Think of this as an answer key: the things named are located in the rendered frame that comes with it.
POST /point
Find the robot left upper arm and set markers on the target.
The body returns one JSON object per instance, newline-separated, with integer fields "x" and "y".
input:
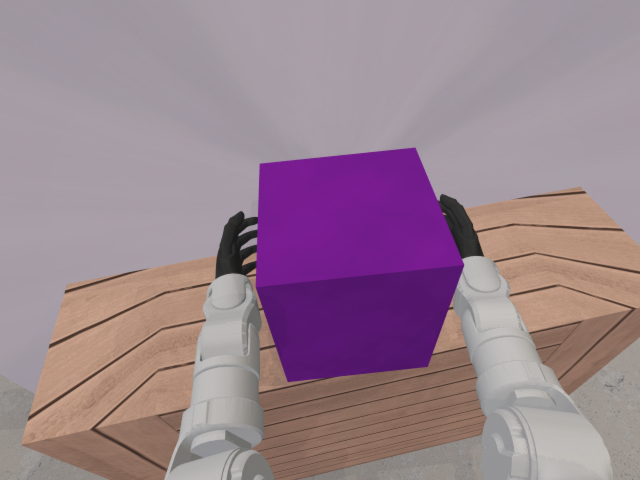
{"x": 236, "y": 464}

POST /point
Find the right robot forearm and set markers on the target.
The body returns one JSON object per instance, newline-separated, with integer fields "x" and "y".
{"x": 508, "y": 367}

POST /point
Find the pedestal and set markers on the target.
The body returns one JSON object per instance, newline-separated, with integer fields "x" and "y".
{"x": 118, "y": 374}

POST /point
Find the left robot forearm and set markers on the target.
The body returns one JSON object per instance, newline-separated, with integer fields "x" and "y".
{"x": 224, "y": 413}

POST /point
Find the robot right upper arm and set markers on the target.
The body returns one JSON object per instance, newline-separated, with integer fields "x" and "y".
{"x": 522, "y": 443}

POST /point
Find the carton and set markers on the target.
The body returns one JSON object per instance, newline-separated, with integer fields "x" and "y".
{"x": 356, "y": 265}

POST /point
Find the right robot hand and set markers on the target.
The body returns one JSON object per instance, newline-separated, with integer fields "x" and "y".
{"x": 461, "y": 227}

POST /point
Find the left robot hand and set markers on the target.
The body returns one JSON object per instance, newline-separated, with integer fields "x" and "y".
{"x": 230, "y": 258}

